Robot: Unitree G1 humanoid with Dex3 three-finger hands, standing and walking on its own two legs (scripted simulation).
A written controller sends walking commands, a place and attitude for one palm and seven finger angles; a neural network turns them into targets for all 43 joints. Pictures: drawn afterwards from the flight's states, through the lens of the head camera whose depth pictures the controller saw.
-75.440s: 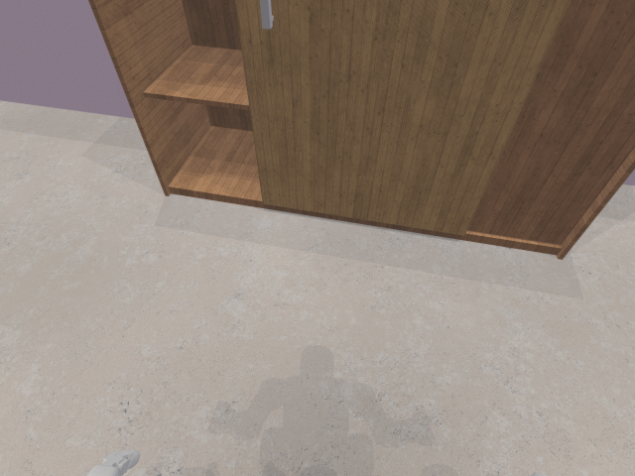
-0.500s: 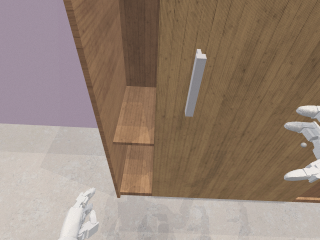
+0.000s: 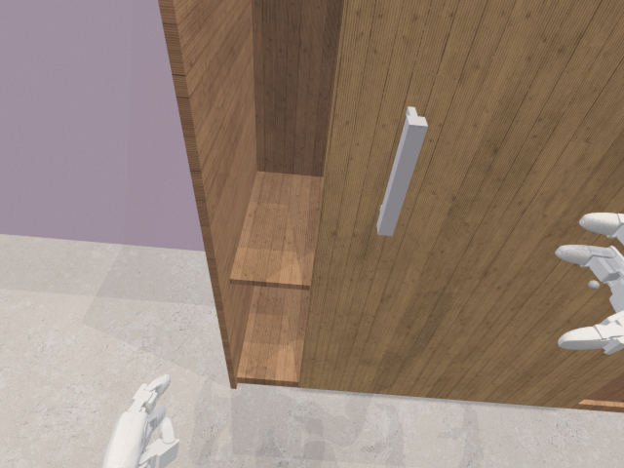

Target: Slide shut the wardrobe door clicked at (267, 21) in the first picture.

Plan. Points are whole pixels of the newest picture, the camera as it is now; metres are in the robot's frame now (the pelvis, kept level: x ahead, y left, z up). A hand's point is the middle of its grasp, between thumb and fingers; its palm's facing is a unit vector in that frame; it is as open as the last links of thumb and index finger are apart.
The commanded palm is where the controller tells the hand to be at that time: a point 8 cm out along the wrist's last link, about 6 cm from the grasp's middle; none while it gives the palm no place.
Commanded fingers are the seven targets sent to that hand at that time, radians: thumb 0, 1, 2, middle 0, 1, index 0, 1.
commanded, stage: move the hooked fingers beside the handle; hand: right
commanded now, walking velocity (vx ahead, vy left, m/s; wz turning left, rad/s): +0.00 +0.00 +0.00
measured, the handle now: (397, 174) +0.49 -0.11 +0.15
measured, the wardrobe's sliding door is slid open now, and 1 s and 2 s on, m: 0.20 0.20 0.20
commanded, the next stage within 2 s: none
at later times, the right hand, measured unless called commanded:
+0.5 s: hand (539, 263) +0.31 -0.24 +0.17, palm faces +0.05 +1.00 -0.05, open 14.0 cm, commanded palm +0.28 -0.29 +0.17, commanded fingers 0.00 0.50 -0.30 0.30 1.20 0.30 1.20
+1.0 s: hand (495, 235) +0.36 -0.20 +0.17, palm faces +0.03 +1.00 -0.02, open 14.0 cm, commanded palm +0.33 -0.26 +0.16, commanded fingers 0.00 0.50 -0.30 0.30 1.20 0.30 1.20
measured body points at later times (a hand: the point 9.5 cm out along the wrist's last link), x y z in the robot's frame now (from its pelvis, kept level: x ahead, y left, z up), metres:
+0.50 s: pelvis +0.01 +0.00 +0.00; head +0.00 +0.02 +0.45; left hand +0.18 +0.23 -0.08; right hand +0.30 -0.29 +0.17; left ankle -0.03 +0.12 -0.73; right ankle +0.04 -0.15 -0.73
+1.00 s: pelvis +0.00 -0.01 +0.00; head +0.00 +0.02 +0.45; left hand +0.17 +0.23 -0.09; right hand +0.35 -0.26 +0.17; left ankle -0.03 +0.12 -0.73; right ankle +0.04 -0.15 -0.73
